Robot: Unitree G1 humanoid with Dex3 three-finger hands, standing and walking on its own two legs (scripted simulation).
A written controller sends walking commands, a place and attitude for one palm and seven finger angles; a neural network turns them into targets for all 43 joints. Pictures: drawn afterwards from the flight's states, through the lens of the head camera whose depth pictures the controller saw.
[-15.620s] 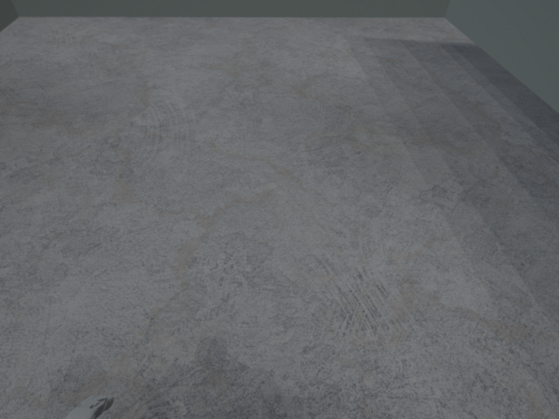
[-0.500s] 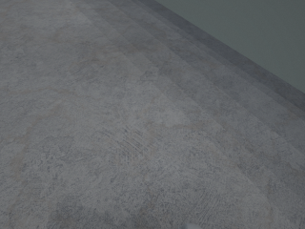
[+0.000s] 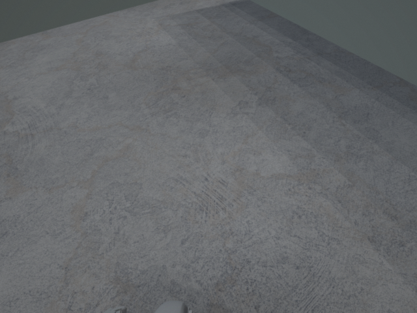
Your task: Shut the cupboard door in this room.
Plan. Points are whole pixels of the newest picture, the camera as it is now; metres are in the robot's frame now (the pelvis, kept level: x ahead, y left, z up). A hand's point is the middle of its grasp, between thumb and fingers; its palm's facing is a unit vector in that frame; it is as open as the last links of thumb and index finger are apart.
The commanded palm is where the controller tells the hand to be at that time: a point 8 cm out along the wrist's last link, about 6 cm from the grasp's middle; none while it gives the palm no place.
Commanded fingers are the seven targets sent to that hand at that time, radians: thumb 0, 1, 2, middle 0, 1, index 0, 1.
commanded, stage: turn or walk to find it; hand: left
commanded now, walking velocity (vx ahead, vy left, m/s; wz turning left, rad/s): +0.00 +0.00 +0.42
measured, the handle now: out of the picture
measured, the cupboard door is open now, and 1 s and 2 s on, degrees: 83 83 83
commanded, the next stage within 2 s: stand and wait in 1.02 s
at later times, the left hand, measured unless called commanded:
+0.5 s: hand out of the picture -0.05 +0.27 -0.18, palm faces +0.28 -0.93 -0.24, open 7.4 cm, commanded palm none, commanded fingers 0.00 0.90 0.90 -0.20 -0.30 -0.20 -0.30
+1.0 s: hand out of the picture -0.01 +0.19 -0.14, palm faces +0.41 -0.86 -0.30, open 7.4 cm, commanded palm none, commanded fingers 0.00 0.90 0.90 -0.20 -0.30 -0.20 -0.30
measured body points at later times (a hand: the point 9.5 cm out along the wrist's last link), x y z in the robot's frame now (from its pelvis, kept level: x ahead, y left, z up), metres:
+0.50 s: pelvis -0.02 +0.05 +0.00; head +0.00 +0.08 +0.44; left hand -0.06 +0.32 -0.16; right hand +0.14 -0.16 -0.13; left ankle -0.06 +0.14 -0.74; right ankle -0.01 -0.09 -0.67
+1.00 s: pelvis -0.03 -0.02 +0.00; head +0.02 -0.06 +0.44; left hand -0.03 +0.24 -0.12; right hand +0.09 -0.25 -0.18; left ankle -0.12 +0.12 -0.64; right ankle +0.01 -0.09 -0.74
